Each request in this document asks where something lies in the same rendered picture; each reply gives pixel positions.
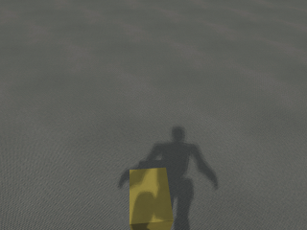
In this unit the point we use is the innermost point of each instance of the carton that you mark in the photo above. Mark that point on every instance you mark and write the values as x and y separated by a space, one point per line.
150 201

